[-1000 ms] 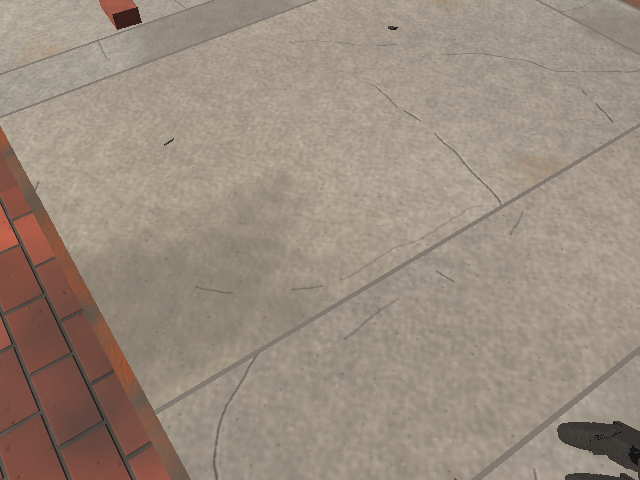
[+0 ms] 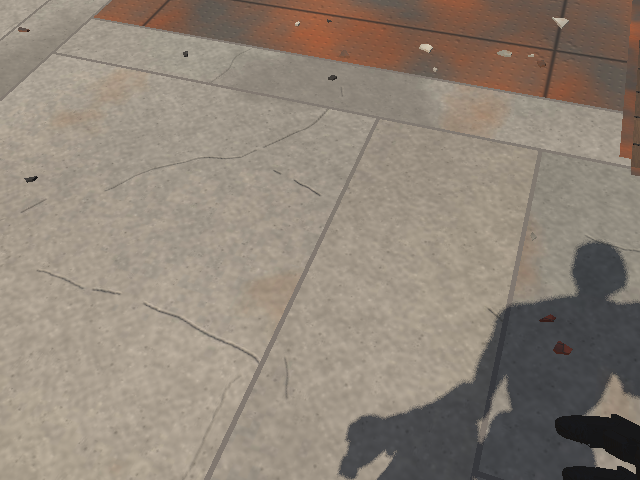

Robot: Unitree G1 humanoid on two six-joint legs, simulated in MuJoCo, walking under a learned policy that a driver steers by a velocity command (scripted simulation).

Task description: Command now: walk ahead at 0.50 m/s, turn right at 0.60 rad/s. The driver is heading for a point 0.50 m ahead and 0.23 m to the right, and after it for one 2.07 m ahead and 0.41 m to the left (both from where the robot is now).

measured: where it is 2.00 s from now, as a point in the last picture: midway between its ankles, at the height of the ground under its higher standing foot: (373, 250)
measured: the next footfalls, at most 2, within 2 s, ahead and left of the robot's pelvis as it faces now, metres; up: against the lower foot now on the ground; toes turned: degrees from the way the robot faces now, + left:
left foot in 0.02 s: +0.18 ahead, +0.13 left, +0.00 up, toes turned -4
right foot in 0.52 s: +0.40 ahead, -0.18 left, +0.00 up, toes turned -12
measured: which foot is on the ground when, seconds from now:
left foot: up 0.00-0.00, down 0.02-0.52, up 0.54-1.00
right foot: down 0.00-0.02, up 0.04-0.50, down 0.52-1.00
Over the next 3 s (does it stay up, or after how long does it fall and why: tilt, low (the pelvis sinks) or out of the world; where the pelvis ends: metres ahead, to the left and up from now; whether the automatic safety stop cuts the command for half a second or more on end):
stays up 1.47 0.24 0.01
